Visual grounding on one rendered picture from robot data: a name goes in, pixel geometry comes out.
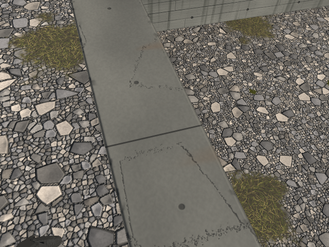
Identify left robot hand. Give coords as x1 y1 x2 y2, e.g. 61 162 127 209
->
16 236 62 247

